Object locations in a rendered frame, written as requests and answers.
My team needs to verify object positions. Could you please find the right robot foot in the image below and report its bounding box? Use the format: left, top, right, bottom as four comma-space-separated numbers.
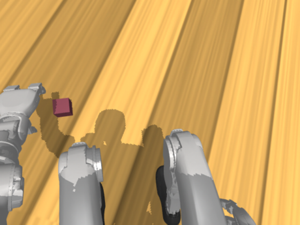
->
156, 165, 181, 225

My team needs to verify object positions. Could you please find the right robot hand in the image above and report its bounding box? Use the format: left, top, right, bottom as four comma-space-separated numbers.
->
220, 198, 256, 225

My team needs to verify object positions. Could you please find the cube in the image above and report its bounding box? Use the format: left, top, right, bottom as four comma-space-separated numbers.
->
52, 98, 73, 117

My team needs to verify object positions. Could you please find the left robot hand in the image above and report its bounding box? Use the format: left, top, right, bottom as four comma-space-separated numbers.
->
0, 83, 46, 135

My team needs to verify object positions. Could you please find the left robot arm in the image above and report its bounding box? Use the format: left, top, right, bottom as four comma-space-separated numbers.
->
0, 112, 30, 225

